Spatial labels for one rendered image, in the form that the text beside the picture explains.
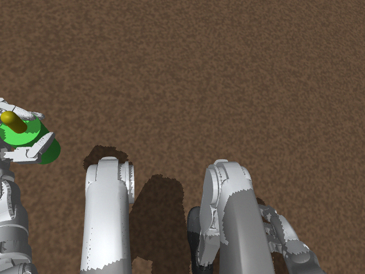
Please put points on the right robot hand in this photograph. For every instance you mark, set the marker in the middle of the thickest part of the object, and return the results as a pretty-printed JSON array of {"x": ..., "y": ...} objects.
[{"x": 279, "y": 230}]

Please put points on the left robot arm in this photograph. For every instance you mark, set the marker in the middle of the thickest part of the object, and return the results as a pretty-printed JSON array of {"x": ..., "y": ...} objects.
[{"x": 15, "y": 252}]

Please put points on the bottle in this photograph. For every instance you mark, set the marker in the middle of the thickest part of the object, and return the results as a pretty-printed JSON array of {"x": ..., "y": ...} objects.
[{"x": 25, "y": 133}]

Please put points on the right robot arm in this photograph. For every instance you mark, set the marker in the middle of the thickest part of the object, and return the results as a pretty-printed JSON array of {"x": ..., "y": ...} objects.
[{"x": 300, "y": 259}]

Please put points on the right robot foot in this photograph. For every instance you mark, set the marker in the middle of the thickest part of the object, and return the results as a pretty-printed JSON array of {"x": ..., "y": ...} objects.
[{"x": 193, "y": 233}]

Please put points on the left robot hand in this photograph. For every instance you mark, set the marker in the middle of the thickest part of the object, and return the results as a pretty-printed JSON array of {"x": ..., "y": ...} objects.
[{"x": 23, "y": 155}]

